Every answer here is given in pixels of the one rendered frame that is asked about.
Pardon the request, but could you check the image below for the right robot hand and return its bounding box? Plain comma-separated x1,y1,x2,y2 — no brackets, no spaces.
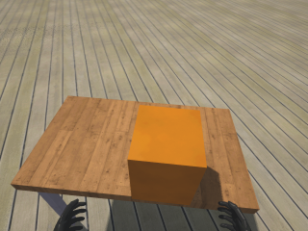
218,201,251,231

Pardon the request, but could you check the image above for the carton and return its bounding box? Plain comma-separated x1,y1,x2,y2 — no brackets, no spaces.
127,105,207,206

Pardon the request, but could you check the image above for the left robot hand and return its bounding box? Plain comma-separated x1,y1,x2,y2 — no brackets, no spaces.
53,198,87,231

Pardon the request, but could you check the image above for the table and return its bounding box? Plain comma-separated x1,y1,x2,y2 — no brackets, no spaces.
11,95,260,226

